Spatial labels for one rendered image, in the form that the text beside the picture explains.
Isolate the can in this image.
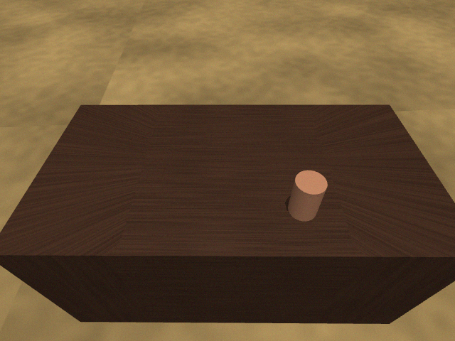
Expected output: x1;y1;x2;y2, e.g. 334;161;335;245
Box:
288;170;328;222

